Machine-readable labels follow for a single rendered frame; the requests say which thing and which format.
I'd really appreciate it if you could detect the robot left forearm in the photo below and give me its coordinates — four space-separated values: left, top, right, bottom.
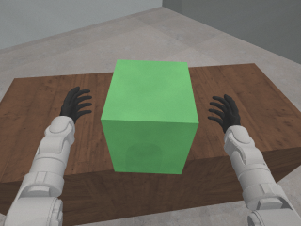
3 116 75 226

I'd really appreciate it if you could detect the robot right hand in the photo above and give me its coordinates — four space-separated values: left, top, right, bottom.
208 94 241 134

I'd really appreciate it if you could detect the robot left hand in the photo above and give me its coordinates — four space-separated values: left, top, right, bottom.
59 86 92 124

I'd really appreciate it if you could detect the pedestal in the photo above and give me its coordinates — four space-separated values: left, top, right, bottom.
0 63 301 226

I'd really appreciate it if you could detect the robot right forearm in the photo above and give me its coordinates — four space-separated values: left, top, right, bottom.
224 125 301 220

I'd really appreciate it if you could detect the robot left upper arm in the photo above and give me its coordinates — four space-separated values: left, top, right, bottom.
7 197 63 226

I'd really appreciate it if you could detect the robot right upper arm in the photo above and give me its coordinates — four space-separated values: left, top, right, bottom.
247 208 301 226

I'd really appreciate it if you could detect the carton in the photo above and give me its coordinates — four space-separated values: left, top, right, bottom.
101 59 199 174

